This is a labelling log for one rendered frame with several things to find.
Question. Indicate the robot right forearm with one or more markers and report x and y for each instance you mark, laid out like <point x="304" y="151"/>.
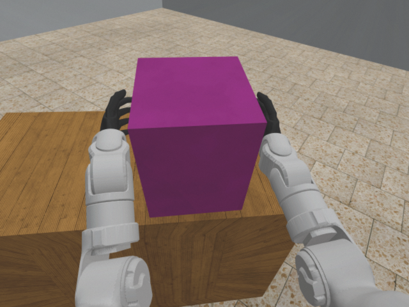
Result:
<point x="310" y="221"/>

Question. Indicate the robot right hand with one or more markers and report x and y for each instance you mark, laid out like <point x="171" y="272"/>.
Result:
<point x="270" y="114"/>

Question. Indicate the pedestal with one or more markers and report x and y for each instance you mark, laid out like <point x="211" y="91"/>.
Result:
<point x="192" y="259"/>

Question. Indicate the robot left forearm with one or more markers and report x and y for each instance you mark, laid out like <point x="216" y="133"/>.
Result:
<point x="109" y="190"/>

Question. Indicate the robot right upper arm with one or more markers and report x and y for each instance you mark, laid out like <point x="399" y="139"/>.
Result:
<point x="335" y="274"/>

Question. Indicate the robot left hand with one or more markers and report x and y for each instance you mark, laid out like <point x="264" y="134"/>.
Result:
<point x="113" y="112"/>

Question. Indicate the robot left upper arm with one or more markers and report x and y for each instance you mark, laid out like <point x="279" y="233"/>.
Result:
<point x="116" y="282"/>

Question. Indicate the carton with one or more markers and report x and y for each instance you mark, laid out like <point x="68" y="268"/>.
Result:
<point x="196" y="128"/>

